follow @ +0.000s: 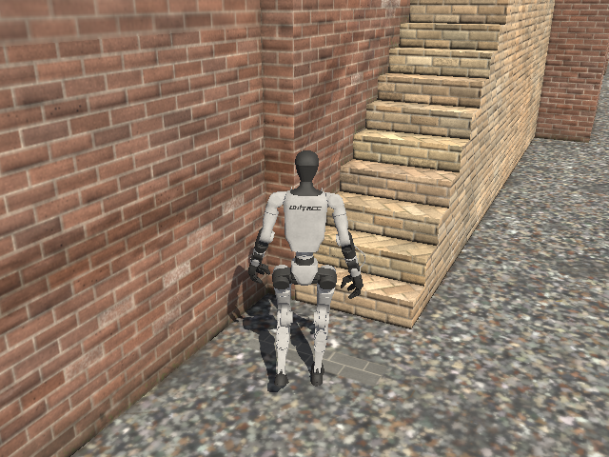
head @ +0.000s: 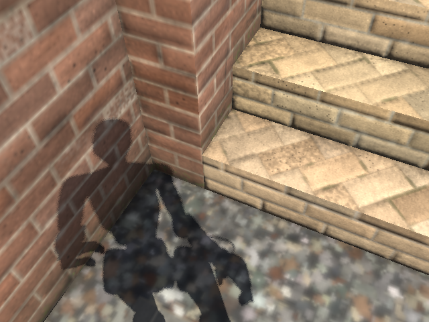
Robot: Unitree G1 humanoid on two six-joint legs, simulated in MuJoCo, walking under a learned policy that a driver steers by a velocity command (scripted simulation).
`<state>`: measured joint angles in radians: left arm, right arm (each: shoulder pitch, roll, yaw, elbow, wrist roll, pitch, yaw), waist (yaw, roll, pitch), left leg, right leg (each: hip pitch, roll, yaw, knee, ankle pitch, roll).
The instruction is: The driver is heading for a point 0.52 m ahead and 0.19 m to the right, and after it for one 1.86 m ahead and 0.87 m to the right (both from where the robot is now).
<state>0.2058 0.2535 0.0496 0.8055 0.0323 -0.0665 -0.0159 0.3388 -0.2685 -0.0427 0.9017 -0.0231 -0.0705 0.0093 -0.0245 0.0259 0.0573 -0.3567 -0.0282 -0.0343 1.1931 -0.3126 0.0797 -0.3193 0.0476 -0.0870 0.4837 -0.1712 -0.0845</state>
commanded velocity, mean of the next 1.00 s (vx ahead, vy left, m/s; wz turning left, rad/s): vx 0.40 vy -0.05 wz -0.33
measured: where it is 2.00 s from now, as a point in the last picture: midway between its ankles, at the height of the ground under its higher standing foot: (243, 319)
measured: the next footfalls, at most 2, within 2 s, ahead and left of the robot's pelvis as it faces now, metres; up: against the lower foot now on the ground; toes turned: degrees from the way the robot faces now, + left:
left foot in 0.38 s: +0.36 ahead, +0.11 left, +0.00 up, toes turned -2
right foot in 0.88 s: +0.56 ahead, -0.21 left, +0.00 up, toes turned -21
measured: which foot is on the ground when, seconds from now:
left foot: up 0.00-0.36, down 0.38-0.88, up 0.90-1.00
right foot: down 0.00-0.38, up 0.40-0.86, down 0.88-1.00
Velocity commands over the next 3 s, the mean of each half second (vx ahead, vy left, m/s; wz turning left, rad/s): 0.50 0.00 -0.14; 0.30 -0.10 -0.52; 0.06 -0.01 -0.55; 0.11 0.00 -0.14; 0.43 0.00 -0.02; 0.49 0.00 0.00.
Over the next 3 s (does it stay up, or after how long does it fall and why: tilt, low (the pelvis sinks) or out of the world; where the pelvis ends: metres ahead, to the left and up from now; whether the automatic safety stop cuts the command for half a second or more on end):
stays up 0.68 -0.22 0.02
